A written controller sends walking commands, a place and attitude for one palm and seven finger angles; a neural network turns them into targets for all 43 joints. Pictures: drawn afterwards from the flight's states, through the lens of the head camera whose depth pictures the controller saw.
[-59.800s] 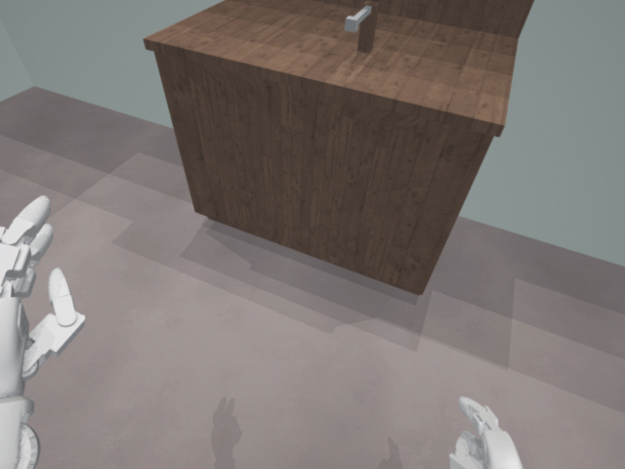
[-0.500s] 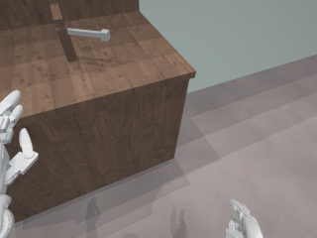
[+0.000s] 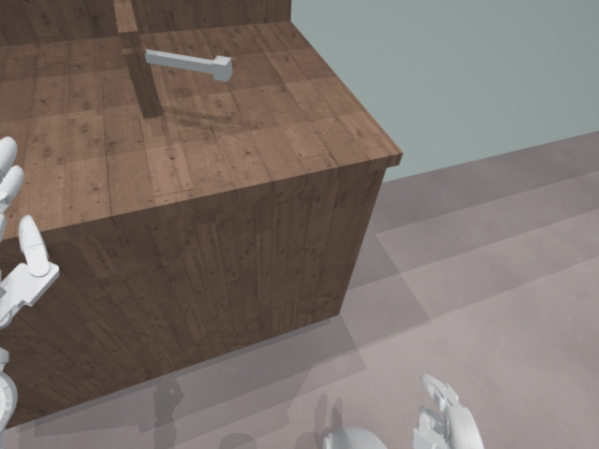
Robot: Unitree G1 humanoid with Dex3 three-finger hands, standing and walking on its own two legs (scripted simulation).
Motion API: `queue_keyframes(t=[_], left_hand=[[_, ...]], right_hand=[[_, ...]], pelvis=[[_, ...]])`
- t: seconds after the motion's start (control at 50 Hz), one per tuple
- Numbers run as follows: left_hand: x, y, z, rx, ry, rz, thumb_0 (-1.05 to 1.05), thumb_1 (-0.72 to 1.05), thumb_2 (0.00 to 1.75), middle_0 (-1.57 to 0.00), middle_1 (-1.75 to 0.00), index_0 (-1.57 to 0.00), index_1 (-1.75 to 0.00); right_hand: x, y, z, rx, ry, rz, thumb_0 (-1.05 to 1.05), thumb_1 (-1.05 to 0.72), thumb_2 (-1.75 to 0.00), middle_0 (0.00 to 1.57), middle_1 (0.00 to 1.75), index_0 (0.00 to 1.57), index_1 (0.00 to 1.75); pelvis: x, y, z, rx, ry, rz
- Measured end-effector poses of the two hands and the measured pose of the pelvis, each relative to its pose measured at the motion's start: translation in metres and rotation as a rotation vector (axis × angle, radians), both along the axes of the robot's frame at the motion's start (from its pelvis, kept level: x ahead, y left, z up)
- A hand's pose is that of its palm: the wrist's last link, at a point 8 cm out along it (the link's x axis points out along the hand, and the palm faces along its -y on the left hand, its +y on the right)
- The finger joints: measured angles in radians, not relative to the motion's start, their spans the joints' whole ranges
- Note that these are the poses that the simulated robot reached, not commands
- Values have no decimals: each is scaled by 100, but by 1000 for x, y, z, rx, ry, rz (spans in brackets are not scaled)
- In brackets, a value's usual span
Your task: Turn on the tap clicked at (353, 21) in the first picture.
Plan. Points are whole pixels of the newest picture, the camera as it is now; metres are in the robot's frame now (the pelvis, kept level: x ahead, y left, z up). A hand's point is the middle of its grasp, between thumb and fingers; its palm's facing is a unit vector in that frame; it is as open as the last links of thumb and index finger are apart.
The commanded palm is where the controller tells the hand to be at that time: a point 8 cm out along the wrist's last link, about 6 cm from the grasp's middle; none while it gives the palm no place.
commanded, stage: shuffle to correct the standing spot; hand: left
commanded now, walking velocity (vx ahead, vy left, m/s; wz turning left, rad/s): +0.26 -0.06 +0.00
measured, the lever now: (222, 68) +0.65 +0.16 +0.17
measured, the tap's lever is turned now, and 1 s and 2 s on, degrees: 57 57 57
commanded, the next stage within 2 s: come to a stop and stand still in 0.62 s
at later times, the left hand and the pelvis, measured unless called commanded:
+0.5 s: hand (141, 202) +0.33 +0.19 +0.18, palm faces +0.41 -0.85 -0.32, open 7.4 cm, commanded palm +0.27 +0.24 +0.19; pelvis +0.12 -0.05 -0.01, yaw +1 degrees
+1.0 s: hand (168, 145) +0.42 +0.19 +0.19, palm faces +0.45 -0.81 -0.39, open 7.4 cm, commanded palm +0.36 +0.22 +0.19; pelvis +0.21 -0.06 +0.00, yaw +2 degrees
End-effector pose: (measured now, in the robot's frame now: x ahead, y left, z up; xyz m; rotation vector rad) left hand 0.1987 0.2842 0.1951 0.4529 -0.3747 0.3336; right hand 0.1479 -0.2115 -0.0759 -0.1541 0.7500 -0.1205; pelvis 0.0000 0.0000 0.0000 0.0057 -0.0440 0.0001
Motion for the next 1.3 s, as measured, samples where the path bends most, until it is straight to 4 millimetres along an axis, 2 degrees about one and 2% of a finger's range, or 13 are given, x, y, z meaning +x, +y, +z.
queue_keyframes(t=[0.14, 0.24, 0.3, 0.38, 0.48, 0.58, 0.66, 0.76, 0.86, 0.98, 1.1, 1.18, 1.3], left_hand=[[7, -20, 18, 100, 76, -8, 1, 89, 90, -21, -31, -21, -30], [27, -24, 5, 133, 68, 99, 1, 89, 90, -21, -31, -21, -30], [45, -30, -9, 29, 27, 131, 1, 89, 90, -21, -31, -21, -30], [68, -46, -21, -83, 19, 82, 2, 89, 90, -21, -31, -21, -30], [86, -52, -12, -32, -52, -9, 2, 89, 90, -21, -31, -21, -30], [104, -42, 15, 71, -100, 53, 2, 89, 90, -22, -31, -21, -30], [117, -46, 29, 91, -72, 114, 1, 89, 90, -21, -31, -21, -30], [136, -63, 2, 59, 35, 138, 1, 89, 90, -21, -31, -21, -30], [157, -69, -23, -48, 138, 133, 1, 89, 90, -21, -31, -21, -30], [176, -61, -4, 16, 32, 77, 2, 89, 90, -22, -31, -21, -30], [190, -52, 21, 86, -44, 98, 2, 89, 90, -21, -31, -21, -30], [193, -57, 16, 52, 29, 113, 1, 89, 90, -21, -31, -21, -30], [183, -66, -11, -38, 156, 102, 1, 89, 90, -21, -31, -21, -30]], right_hand=[[31, 0, 3, 57, 11, 35, 1, -90, -90, 20, 30, 20, 30], [65, -27, -18, 31, 16, 63, 1, -90, -90, 20, 30, 20, 30], [87, -47, -27, -21, 41, 82, 1, -90, -90, 20, 30, 20, 30], [110, -66, -8, -78, 41, 65, 1, -91, -90, 20, 30, 20, 30], [137, -78, 16, -158, -42, 25, 1, -91, -90, 20, 30, 20, 30], [157, -70, 17, -103, -51, 17, 1, -91, -90, 20, 30, 19, 30], [172, -60, 7, -15, -24, 57, 1, -91, -90, 20, 30, 20, 30], [194, -61, -22, 34, 17, 92, 1, -91, -90, 20, 30, 20, 30], [209, -68, -19, -3, 82, 105, 1, -91, -90, 20, 30, 20, 30], [237, -73, -2, -91, 19, 74, 1, -91, -90, 20, 30, 20, 30], [263, -61, 13, -57, -69, 86, 1, -91, -90, 20, 30, 20, 30], [269, -53, 15, -5, -86, 99, 1, -91, -90, 20, 30, 20, 30], [260, -56, 14, -13, -65, 87, 1, -91, -90, 20, 30, 20, 30]], pelvis=[[37, -13, 13, -23, 37, -15], [68, -36, -5, -17, 26, 5], [76, -42, -12, -46, 3, 26], [90, -46, -6, -35, -1, 28], [113, -47, -13, -24, -5, 28], [138, -54, -4, -20, 6, 42], [158, -62, 4, -35, 30, 39], [179, -72, -8, -39, 19, 59], [195, -72, 1, -15, 16, 58], [212, -63, -3, -13, 3, 50], [222, -63, 2, 4, 25, 40], [225, -65, 8, -25, 38, 37], [220, -67, 9, -23, 43, 34]])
